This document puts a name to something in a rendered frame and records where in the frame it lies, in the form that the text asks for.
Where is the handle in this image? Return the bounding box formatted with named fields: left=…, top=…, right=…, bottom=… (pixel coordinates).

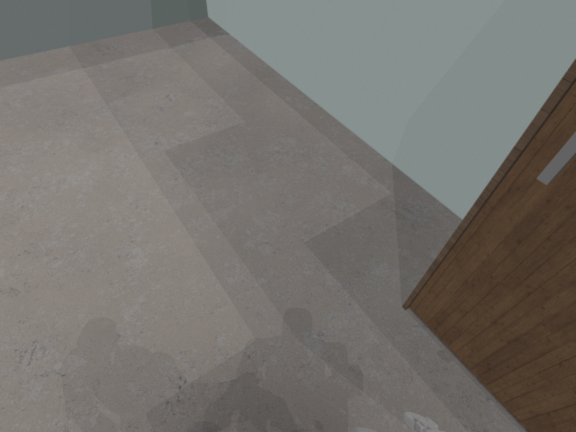
left=537, top=131, right=576, bottom=185

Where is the right robot hand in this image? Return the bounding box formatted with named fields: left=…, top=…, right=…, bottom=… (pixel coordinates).
left=403, top=411, right=445, bottom=432

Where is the wardrobe door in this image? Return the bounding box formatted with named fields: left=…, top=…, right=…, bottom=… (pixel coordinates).
left=410, top=82, right=576, bottom=432

